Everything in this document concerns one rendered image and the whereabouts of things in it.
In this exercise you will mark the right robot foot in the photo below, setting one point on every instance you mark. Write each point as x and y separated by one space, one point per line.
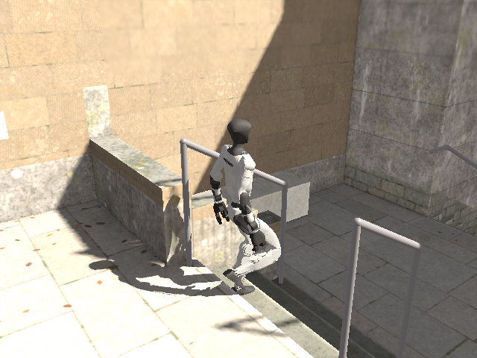
229 273

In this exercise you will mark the robot left upper arm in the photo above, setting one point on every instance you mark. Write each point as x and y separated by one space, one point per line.
219 165

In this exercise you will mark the left robot forearm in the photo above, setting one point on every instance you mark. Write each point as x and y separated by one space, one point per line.
216 190

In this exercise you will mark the left robot hand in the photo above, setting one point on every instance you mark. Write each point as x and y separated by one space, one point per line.
220 207

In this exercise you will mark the humanoid robot torso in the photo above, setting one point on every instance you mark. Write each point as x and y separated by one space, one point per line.
232 172

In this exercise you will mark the robot right upper arm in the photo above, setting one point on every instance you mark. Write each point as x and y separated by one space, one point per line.
247 166

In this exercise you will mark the right robot hand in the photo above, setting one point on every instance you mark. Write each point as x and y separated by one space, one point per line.
257 239

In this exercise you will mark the right robot forearm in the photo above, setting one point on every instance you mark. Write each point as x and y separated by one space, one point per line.
249 218

